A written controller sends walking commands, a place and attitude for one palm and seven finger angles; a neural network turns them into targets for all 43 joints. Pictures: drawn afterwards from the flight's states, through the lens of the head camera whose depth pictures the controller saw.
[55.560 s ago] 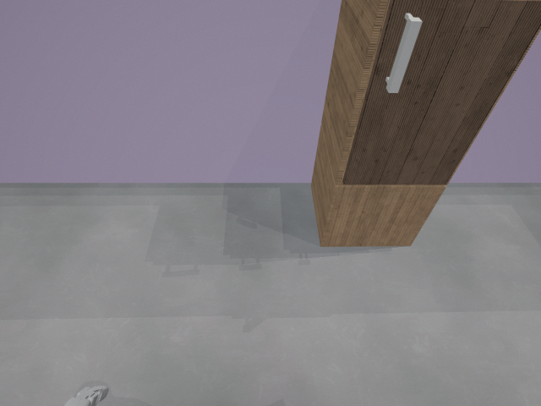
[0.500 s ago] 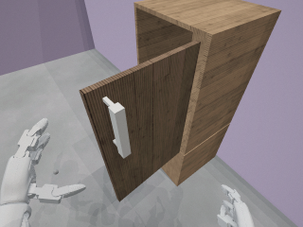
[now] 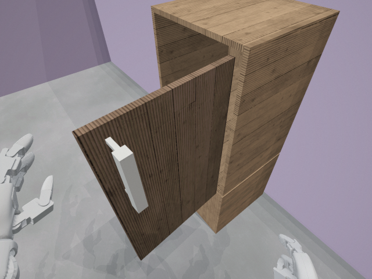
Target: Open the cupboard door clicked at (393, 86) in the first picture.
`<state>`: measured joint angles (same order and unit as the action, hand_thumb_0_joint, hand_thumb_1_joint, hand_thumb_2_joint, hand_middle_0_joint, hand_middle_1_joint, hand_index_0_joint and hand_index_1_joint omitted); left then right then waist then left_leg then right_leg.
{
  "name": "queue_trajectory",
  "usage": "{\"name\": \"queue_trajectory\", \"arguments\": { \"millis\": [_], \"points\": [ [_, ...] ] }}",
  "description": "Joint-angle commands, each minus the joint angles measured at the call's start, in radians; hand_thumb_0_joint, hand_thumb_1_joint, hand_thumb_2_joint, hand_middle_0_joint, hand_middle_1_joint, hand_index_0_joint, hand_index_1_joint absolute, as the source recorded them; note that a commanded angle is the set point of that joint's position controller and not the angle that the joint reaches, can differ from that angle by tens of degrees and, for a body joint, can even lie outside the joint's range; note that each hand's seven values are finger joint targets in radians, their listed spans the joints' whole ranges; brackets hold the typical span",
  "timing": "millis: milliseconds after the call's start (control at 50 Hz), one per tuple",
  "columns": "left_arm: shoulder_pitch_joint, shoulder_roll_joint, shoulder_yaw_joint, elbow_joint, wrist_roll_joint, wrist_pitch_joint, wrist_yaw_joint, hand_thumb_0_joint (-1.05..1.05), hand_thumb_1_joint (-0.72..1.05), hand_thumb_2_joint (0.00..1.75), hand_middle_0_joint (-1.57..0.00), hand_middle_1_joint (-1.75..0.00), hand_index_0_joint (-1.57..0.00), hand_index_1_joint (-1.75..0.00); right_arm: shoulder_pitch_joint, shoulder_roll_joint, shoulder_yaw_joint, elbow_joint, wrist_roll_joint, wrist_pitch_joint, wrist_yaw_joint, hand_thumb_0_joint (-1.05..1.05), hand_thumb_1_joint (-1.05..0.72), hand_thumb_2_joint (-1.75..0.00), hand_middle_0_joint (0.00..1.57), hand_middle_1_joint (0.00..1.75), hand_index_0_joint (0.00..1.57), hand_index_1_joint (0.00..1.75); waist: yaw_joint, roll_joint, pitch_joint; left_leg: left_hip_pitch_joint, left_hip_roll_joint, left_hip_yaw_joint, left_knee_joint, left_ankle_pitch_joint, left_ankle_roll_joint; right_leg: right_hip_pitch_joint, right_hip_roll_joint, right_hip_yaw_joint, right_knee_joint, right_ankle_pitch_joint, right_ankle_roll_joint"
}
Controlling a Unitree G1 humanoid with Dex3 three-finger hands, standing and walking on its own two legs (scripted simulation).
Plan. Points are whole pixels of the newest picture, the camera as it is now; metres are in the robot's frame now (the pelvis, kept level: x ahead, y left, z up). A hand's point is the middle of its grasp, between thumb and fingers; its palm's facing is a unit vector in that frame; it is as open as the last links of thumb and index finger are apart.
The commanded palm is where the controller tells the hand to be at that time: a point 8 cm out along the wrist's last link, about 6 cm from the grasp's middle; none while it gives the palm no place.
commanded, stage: draw the hand back to the body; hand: left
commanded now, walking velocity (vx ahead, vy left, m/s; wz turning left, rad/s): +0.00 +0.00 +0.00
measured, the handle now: (126, 176) +0.26 +0.15 +0.13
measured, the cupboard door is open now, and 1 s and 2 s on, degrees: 95 95 95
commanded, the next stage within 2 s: step back with the hand held close in 0.34 s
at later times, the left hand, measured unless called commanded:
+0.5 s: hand (49, 204) +0.19 +0.25 +0.15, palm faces +0.42 -0.81 -0.40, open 7.4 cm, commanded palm +0.13 +0.29 +0.17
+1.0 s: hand (0, 236) +0.13 +0.29 +0.16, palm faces +0.34 -0.79 -0.50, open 7.4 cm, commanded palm +0.07 +0.33 +0.17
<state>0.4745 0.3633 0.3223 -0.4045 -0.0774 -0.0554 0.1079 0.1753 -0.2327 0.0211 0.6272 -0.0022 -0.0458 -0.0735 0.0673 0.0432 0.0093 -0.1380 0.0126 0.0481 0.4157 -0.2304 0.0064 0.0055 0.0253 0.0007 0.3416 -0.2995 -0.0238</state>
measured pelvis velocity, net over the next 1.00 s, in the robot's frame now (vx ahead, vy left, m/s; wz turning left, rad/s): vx -0.08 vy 0.04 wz -0.03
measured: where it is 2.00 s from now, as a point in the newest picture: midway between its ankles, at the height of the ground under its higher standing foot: outside the picture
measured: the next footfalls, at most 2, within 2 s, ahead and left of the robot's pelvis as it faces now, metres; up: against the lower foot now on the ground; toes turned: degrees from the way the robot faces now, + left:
left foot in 1.32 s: -0.08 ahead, +0.16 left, +0.00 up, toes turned +0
right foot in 1.64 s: -0.26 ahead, -0.06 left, +0.00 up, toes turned -5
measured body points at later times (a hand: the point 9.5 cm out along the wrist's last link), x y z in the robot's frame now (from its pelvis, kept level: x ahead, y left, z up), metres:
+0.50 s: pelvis -0.01 -0.01 +0.00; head -0.02 -0.03 +0.45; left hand +0.16 +0.29 +0.17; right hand +0.19 -0.23 -0.09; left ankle +0.00 +0.11 -0.74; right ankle -0.07 -0.10 -0.74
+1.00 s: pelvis -0.08 +0.04 -0.01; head -0.07 +0.04 +0.44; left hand +0.10 +0.33 +0.18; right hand +0.09 -0.21 -0.08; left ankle +0.00 +0.11 -0.74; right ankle -0.07 -0.10 -0.74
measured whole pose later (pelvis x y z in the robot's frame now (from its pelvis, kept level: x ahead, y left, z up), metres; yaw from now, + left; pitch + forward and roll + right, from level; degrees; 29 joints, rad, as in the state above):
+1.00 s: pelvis -0.08 +0.04 -0.01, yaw -2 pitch -1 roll -2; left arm 0.56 0.45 0.41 -0.51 -0.05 -0.15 0.12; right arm 0.20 -0.24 0.00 0.51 0.02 0.03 -0.08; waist 0.00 0.02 0.03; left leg -0.33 0.01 0.09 0.49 -0.14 0.06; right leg -0.23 0.02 0.04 0.48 -0.23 0.02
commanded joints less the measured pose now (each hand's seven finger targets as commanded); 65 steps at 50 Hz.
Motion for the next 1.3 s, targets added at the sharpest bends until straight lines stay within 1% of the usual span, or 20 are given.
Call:
{"name": "queue_trajectory", "arguments": {
  "millis": [0, 180, 420, 440, 460, 480, 560, 620, 700, 760, 840, 1000, 1040, 1080, 1140, 1160, 1200, 1240, 1260, 1280],
  "points": [
    [-0.068, 0.163, 0.116, -0.170, -0.006, -0.057, 0.007, 0.00, 0.90, 0.90, -0.20, -0.30, -0.20, -0.30, -0.118, -0.102, -0.043, -0.164, 0.004, -0.040, -0.010, 0.00, -0.90, -0.90, 0.20, 0.30, 0.20, 0.30, 0.000, -0.016, -0.090, 0.156, 0.011, -0.010, -0.007, 0.364, 0.028, -0.120, -0.026, 0.001, -0.041, 0.442, 0.017],
    [-0.071, 0.192, 0.133, -0.212, -0.007, -0.053, 0.005, 0.00, 0.90, 0.90, -0.20, -0.30, -0.20, -0.30, -0.127, -0.098, -0.043, -0.176, 0.003, -0.027, -0.009, 0.00, -0.90, -0.90, 0.20, 0.30, 0.20, 0.30, 0.007, -0.005, -0.128, 0.158, 0.004, 0.002, 0.009, 0.402, 0.030, -0.090, -0.033, 0.009, -0.033, 0.541, 0.022],
    [-0.092, 0.182, 0.121, -0.155, -0.011, -0.060, 0.000, 0.00, 0.90, 0.90, -0.20, -0.30, -0.20, -0.30, -0.134, -0.100, -0.043, -0.168, 0.005, -0.025, -0.016, 0.00, -0.90, -0.90, 0.20, 0.30, 0.20, 0.30, 0.000, -0.034, -0.068, 0.144, 0.005, -0.012, -0.023, 0.278, 0.031, -0.124, -0.028, 0.011, -0.073, 0.375, 0.020],
    [-0.163, 0.214, 0.137, -0.269, -0.011, -0.075, 0.003, 0.00, 0.90, 0.90, -0.20, -0.30, -0.20, -0.30, -0.146, -0.100, -0.044, -0.181, 0.008, -0.035, -0.016, 0.00, -0.90, -0.90, 0.20, 0.30, 0.20, 0.30, 0.004, 0.010, -0.110, 0.160, 0.005, -0.013, -0.014, 0.281, 0.031, -0.121, -0.031, 0.019, -0.074, 0.384, 0.020],
    [-0.194, 0.343, 0.267, -0.288, -0.003, -0.109, 0.016, 0.00, 0.90, 0.90, -0.20, -0.30, -0.20, -0.30, -0.128, -0.113, -0.045, -0.203, 0.020, -0.018, -0.014, 0.00, -0.90, -0.90, 0.20, 0.30, 0.20, 0.30, -0.027, 0.009, -0.033, 0.121, 0.021, -0.028, 0.042, 0.238, 0.045, -0.244, -0.079, 0.121, -0.112, 0.507, 0.035],
    [-0.101, 0.248, 0.190, -0.213, 0.001, -0.108, 0.006, 0.00, 0.90, 0.90, -0.20, -0.30, -0.20, -0.30, -0.130, -0.102, -0.045, -0.183, 0.013, 0.001, -0.014, 0.00, -0.90, -0.90, 0.20, 0.30, 0.20, 0.30, -0.033, -0.034, -0.054, 0.100, 0.017, -0.035, 0.064, 0.232, 0.045, -0.221, -0.099, 0.113, -0.085, 0.577, 0.043],
    [-0.025, 0.202, 0.147, -0.180, 0.012, -0.099, 0.001, 0.00, 0.90, 0.90, -0.20, -0.30, -0.20, -0.30, -0.115, -0.114, -0.062, -0.212, 0.020, 0.034, -0.011, 0.00, -0.90, -0.90, 0.20, 0.30, 0.20, 0.30, -0.039, -0.024, -0.126, 0.098, 0.032, -0.012, 0.075, 0.311, 0.036, -0.201, -0.111, 0.097, -0.025, 0.684, 0.060],
    [0.025, 0.216, 0.162, -0.183, 0.011, -0.099, 0.007, 0.00, 0.90, 0.90, -0.20, -0.30, -0.20, -0.30, -0.108, -0.117, -0.069, -0.229, 0.025, 0.050, -0.015, 0.00, -0.90, -0.90, 0.20, 0.30, 0.20, 0.30, -0.040, 0.005, -0.168, 0.126, 0.056, -0.017, 0.060, 0.412, 0.037, -0.209, -0.094, 0.070, 0.001, 0.628, 0.061],
    [0.039, 0.249, 0.194, -0.227, 0.009, -0.102, 0.014, 0.00, 0.90, 0.90, -0.20, -0.30, -0.20, -0.30, -0.104, -0.114, -0.072, -0.256, 0.030, 0.068, -0.018, 0.00, -0.90, -0.90, 0.20, 0.30, 0.20, 0.30, -0.043, -0.069, -0.182, 0.105, 0.072, -0.028, 0.044, 0.432, 0.034, -0.213, -0.074, 0.059, 0.021, 0.573, 0.050],
    [0.057, 0.263, 0.211, -0.263, 0.007, -0.111, 0.023, 0.00, 0.90, 0.90, -0.20, -0.30, -0.20, -0.30, -0.103, -0.116, -0.073, -0.270, 0.031, 0.067, -0.019, 0.00, -0.90, -0.90, 0.20, 0.30, 0.20, 0.30, -0.040, -0.013, -0.182, 0.068, 0.083, -0.036, 0.021, 0.407, 0.034, -0.210, -0.063, 0.060, 0.045, 0.483, 0.041],
    [0.083, 0.260, 0.219, -0.299, 0.009, -0.130, 0.031, 0.00, 0.90, 0.90, -0.20, -0.30, -0.20, -0.30, -0.093, -0.121, -0.073, -0.279, 0.029, 0.052, -0.016, 0.00, -0.90, -0.90, 0.20, 0.30, 0.20, 0.30, -0.039, 0.063, -0.169, -0.023, 0.101, -0.067, -0.028, 0.278, 0.039, -0.191, -0.041, 0.049, 0.082, 0.317, 0.035],
    [0.050, 0.211, 0.228, -0.280, 0.043, -0.176, 0.040, 0.00, 0.90, 0.90, -0.20, -0.30, -0.20, -0.30, -0.075, -0.144, -0.081, -0.273, 0.026, -0.014, -0.013, 0.00, -0.90, -0.90, 0.20, 0.30, 0.20, 0.30, -0.045, 0.181, -0.056, -0.489, 0.190, -0.193, -0.248, -0.453, 0.091, -0.010, 0.028, 0.000, 0.287, 0.043, 0.036],
    [0.032, 0.211, 0.234, -0.256, 0.047, -0.181, 0.039, 0.00, 0.90, 0.90, -0.20, -0.30, -0.20, -0.30, -0.068, -0.142, -0.084, -0.262, 0.023, -0.024, -0.017, 0.00, -0.90, -0.90, 0.20, 0.30, 0.20, 0.30, -0.043, 0.146, -0.044, -0.559, 0.199, -0.195, -0.243, -0.494, 0.097, 0.016, 0.026, -0.003, 0.311, 0.014, 0.031],
    [0.021, 0.209, 0.220, -0.249, 0.043, -0.182, 0.036, 0.00, 0.90, 0.90, -0.20, -0.30, -0.20, -0.30, -0.058, -0.131, -0.087, -0.253, 0.023, -0.034, -0.012, 0.00, -0.90, -0.90, 0.20, 0.30, 0.20, 0.30, -0.050, 0.037, -0.024, -0.487, 0.134, -0.151, -0.130, -0.446, 0.070, -0.118, -0.010, 0.068, 0.179, -0.094, 0.000],
    [-0.033, 0.205, 0.167, -0.308, 0.034, -0.194, 0.048, 0.00, 0.90, 0.90, -0.20, -0.30, -0.20, -0.30, -0.026, -0.108, -0.094, -0.198, 0.019, -0.038, 0.000, 0.00, -0.90, -0.90, 0.20, 0.30, 0.20, 0.30, -0.072, -0.240, -0.046, -0.042, -0.019, -0.070, 0.441, -0.165, -0.014, -0.646, -0.285, 0.378, -0.173, -0.315, -0.143],
    [-0.039, 0.211, 0.168, -0.296, 0.041, -0.192, 0.055, 0.00, 0.90, 0.90, -0.20, -0.30, -0.20, -0.30, -0.034, -0.104, -0.089, -0.190, 0.012, -0.040, 0.002, 0.00, -0.90, -0.90, 0.20, 0.30, 0.20, 0.30, -0.068, -0.267, -0.040, -0.070, -0.017, -0.086, 0.559, -0.172, -0.011, -0.642, -0.321, 0.371, -0.157, -0.206, -0.158],
    [-0.075, 0.219, 0.176, -0.303, 0.046, -0.185, 0.058, 0.00, 0.90, 0.90, -0.20, -0.30, -0.20, -0.30, -0.043, -0.098, -0.076, -0.190, 0.007, -0.050, 0.000, 0.00, -0.90, -0.90, 0.20, 0.30, 0.20, 0.30, -0.070, -0.248, -0.065, -0.140, 0.010, -0.104, 0.481, -0.188, 0.001, -0.505, -0.299, 0.277, -0.058, 0.063, -0.130],
    [-0.113, 0.238, 0.194, -0.302, 0.042, -0.183, 0.064, 0.00, 0.90, 0.90, -0.20, -0.30, -0.20, -0.30, -0.050, -0.096, -0.062, -0.179, 0.006, -0.051, -0.018, 0.00, -0.90, -0.90, 0.20, 0.30, 0.20, 0.30, -0.087, -0.140, -0.024, -0.101, 0.005, -0.076, 0.145, -0.095, 0.003, -0.459, -0.208, 0.188, 0.053, 0.161, -0.052],
    [-0.100, 0.229, 0.192, -0.312, 0.037, -0.194, 0.067, 0.00, 0.90, 0.90, -0.20, -0.30, -0.20, -0.30, -0.053, -0.105, -0.060, -0.182, 0.011, -0.058, -0.027, 0.00, -0.90, -0.90, 0.20, 0.30, 0.20, 0.30, -0.080, -0.008, -0.028, -0.092, 0.031, -0.095, -0.021, -0.024, 0.011, -0.419, -0.139, 0.136, 0.158, 0.186, -0.013],
    [-0.100, 0.237, 0.206, -0.356, 0.038, -0.209, 0.072, 0.00, 0.90, 0.90, -0.20, -0.30, -0.20, -0.30, -0.065, -0.137, -0.065, -0.202, 0.008, -0.069, -0.032, 0.00, -0.90, -0.90, 0.20, 0.30, 0.20, 0.30, -0.061, 0.192, -0.044, -0.141, 0.182, -0.279, -0.112, 0.136, 0.063, -0.393, -0.038, 0.067, 0.299, 0.104, 0.037]
  ]
}}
